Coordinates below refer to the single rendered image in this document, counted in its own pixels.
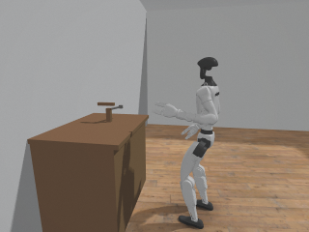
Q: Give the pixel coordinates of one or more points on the counter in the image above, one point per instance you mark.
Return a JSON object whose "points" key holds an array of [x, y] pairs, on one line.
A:
{"points": [[90, 172]]}

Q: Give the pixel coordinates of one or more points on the robot left forearm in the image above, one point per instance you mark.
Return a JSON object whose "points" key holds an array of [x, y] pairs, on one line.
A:
{"points": [[196, 118]]}

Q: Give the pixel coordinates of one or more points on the robot right forearm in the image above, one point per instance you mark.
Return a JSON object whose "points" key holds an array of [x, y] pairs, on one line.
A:
{"points": [[197, 126]]}

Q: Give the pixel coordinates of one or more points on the right robot hand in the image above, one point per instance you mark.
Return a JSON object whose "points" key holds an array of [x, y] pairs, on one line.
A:
{"points": [[190, 131]]}

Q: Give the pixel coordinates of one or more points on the tap lever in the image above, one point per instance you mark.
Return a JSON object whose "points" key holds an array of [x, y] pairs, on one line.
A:
{"points": [[120, 106]]}

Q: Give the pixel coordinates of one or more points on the left robot hand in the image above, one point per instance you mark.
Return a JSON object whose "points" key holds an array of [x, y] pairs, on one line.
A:
{"points": [[169, 110]]}

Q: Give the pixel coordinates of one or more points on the left robot upper arm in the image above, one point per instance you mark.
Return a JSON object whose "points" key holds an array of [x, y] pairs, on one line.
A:
{"points": [[204, 94]]}

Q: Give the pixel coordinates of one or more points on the robot left shin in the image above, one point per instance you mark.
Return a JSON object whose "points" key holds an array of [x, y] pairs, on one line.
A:
{"points": [[189, 197]]}

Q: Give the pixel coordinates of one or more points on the right robot upper arm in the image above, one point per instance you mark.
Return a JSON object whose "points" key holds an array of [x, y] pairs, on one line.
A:
{"points": [[218, 110]]}

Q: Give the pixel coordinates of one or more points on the humanoid robot head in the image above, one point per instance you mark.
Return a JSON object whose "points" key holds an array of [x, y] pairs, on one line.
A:
{"points": [[206, 64]]}

